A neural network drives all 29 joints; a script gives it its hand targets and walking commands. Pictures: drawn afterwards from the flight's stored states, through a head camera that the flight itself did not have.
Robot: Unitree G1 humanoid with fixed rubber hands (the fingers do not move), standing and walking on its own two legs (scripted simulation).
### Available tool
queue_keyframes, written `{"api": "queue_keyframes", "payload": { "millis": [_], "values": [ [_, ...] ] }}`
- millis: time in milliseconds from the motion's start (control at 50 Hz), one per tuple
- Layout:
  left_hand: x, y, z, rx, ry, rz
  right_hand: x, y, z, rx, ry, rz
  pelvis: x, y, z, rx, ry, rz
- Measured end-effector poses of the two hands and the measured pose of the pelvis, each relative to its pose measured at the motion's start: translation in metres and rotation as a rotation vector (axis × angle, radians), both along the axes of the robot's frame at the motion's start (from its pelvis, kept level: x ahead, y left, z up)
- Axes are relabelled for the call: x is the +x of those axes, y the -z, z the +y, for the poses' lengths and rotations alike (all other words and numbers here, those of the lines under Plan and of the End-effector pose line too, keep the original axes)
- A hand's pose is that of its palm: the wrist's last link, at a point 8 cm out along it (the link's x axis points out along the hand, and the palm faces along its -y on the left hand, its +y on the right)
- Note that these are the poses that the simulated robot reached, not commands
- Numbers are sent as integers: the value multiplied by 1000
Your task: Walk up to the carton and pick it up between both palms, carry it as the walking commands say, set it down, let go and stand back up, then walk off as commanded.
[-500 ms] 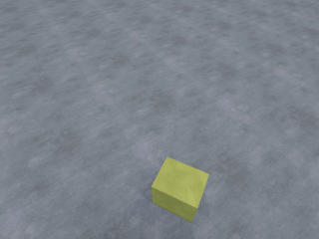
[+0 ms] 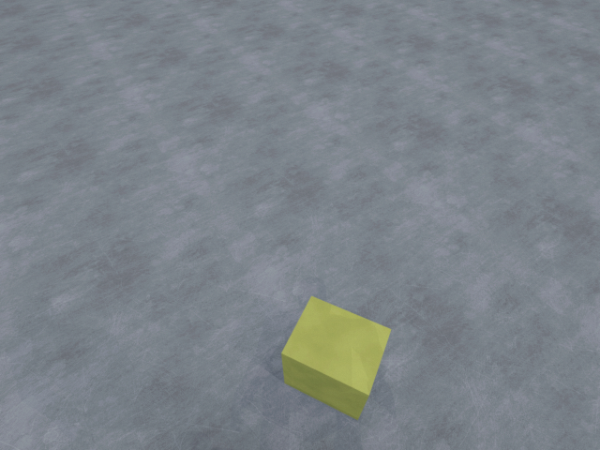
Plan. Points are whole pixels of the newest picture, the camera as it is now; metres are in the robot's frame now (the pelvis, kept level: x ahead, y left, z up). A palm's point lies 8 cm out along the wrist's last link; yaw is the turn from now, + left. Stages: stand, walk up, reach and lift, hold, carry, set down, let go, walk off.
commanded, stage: walk up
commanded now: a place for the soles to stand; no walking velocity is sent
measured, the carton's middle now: (334, 358) +0.49 -0.08 -0.64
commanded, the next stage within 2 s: none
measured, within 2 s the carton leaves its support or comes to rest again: neither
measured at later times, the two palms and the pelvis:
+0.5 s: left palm (53, 447) +0.17 +0.38 -0.13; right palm out of the picture +0.14 -0.14 -0.12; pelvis +0.07 +0.12 -0.01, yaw -21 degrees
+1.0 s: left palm (134, 371) +0.27 +0.30 -0.13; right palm out of the picture +0.00 -0.08 -0.13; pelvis +0.10 +0.14 +0.00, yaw -32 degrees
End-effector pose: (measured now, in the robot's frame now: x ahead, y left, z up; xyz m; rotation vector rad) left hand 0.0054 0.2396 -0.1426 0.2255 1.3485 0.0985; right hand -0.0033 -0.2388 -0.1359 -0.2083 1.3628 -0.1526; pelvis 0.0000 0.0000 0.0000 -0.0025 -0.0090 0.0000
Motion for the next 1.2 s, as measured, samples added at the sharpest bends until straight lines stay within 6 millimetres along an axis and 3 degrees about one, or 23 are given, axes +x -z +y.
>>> {"api": "queue_keyframes", "payload": {
  "millis": [100,160,240,320,380,440,540,600,660,740,820,900,1000,1200],
  "values": [
    [-4,-7,9,31,-1,-8,19,0,-6,-13,-3,-34,5,2,12,7,83,13],
    [-12,-17,27,69,3,33,51,-5,-3,-25,17,-111,13,1,26,12,136,17],
    [-7,-25,61,106,15,72,105,-13,16,-24,10,-227,28,2,50,16,178,25],
    [22,-14,105,130,22,67,158,-11,47,-21,1,-342,50,16,79,11,218,17],
    [61,-1,135,147,65,27,174,-6,69,-27,33,-390,59,27,99,11,260,-7],
    [111,-5,146,143,140,-54,165,-9,90,-12,89,-384,62,22,111,-5,318,-28],
    [188,-19,136,88,290,-164,129,-15,106,-34,222,-373,69,11,125,-25,386,-29],
    [222,-27,120,47,363,-211,98,-14,105,-61,302,-335,72,6,129,-33,423,-20],
    [243,-32,103,8,410,-248,63,-11,99,-90,360,-268,75,5,129,-31,445,-10],
    [245,-25,91,0,457,-239,18,-3,95,-94,426,-177,79,9,125,2,489,-5],
    [243,-17,79,-16,506,-184,-5,-4,110,-81,479,-126,88,7,127,-9,519,-18],
    [254,-7,64,-72,543,-170,-8,-6,133,-60,505,-120,94,6,131,-8,531,-31],
    [267,-10,58,-98,585,-188,-2,-9,157,-28,521,-121,99,1,136,-3,550,-33],
    [263,-11,89,-29,608,-110,2,-8,167,-17,555,-118,104,-2,145,9,580,-13]
  ]
}}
